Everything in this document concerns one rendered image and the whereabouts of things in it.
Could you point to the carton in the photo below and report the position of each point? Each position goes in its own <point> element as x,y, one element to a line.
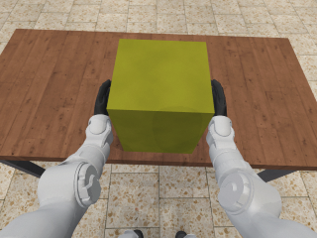
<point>160,98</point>

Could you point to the robot left forearm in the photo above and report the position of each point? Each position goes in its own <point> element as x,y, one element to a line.
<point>96,147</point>

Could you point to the right robot hand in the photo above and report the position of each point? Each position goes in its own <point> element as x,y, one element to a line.
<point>219,99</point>

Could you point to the robot right forearm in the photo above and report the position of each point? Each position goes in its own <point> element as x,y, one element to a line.
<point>223,152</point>

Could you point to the robot right upper arm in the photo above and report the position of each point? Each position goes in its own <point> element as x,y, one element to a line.
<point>254,206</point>

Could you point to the left robot shin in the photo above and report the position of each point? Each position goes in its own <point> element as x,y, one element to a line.
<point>129,231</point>

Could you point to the robot left upper arm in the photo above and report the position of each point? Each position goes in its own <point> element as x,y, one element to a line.
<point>65,192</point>

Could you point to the left robot hand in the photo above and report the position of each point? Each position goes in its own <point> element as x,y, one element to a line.
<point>100,107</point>

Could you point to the table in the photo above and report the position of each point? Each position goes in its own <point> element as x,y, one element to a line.
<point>50,79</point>

